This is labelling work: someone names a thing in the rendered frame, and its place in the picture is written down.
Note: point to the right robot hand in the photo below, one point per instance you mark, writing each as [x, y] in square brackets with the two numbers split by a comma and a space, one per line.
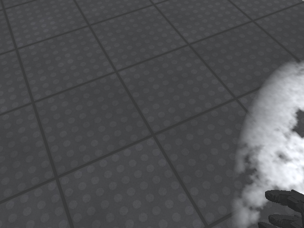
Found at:
[293, 200]

